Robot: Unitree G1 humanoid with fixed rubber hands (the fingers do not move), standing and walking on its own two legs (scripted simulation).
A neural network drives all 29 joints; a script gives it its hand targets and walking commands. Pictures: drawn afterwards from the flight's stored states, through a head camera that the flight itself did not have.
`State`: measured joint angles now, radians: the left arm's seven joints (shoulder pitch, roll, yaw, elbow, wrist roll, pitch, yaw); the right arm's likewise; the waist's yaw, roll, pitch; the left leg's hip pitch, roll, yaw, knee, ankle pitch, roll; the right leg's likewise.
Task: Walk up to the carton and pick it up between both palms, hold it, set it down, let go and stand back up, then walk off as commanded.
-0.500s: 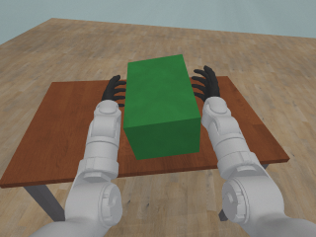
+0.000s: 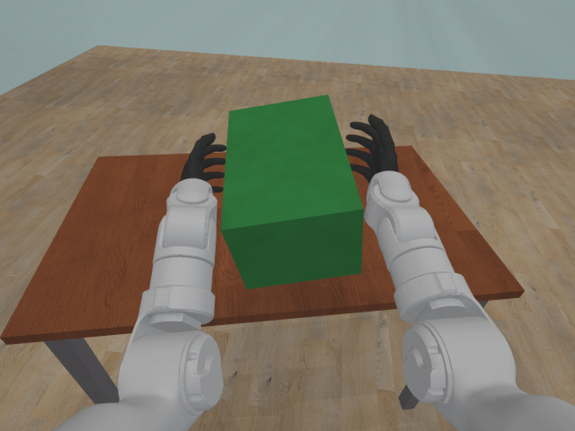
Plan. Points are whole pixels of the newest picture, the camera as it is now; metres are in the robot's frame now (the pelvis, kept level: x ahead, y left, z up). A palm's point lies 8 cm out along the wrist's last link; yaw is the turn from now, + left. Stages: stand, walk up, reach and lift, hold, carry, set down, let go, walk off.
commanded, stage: hold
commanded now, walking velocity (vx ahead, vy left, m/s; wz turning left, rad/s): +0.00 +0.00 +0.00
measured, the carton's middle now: (290, 186) +0.43 +0.00 +0.15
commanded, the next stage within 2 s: none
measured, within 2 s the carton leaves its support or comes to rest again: neither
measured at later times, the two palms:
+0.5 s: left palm (189, 185) +0.38 +0.14 +0.20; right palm (380, 171) +0.37 -0.12 +0.22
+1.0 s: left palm (188, 184) +0.38 +0.14 +0.20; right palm (379, 170) +0.37 -0.12 +0.22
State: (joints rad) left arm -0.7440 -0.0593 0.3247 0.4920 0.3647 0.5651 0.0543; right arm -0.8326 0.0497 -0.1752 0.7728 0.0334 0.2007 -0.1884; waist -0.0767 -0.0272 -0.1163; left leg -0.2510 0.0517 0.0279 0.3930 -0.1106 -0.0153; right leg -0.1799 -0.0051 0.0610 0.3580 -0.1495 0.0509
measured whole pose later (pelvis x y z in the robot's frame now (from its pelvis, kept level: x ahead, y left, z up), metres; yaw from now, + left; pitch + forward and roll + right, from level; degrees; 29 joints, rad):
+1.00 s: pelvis +0.00 +0.00 +0.00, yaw +0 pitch -4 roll -1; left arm -0.74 -0.06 0.34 0.43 0.40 0.62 0.01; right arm -0.83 0.07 -0.17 0.73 0.03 0.23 -0.21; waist -0.08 -0.03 -0.09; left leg -0.22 0.05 0.03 0.39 -0.11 -0.02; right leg -0.15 -0.01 0.06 0.36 -0.15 0.05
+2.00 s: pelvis -0.01 +0.00 +0.00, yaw +0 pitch -5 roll -1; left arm -0.74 -0.06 0.35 0.41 0.42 0.65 -0.01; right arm -0.82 0.08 -0.17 0.70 0.03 0.23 -0.21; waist -0.08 -0.03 -0.07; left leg -0.19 0.05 0.03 0.39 -0.11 -0.01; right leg -0.12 -0.01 0.06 0.36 -0.15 0.05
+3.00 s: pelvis -0.01 +0.00 +0.00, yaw +0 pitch -6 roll -1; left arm -0.74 -0.08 0.38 0.39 0.46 0.68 -0.02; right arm -0.82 0.10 -0.17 0.69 0.03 0.22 -0.22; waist -0.08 -0.03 -0.05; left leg -0.17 0.05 0.03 0.38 -0.11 -0.02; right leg -0.10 -0.01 0.06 0.36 -0.15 0.05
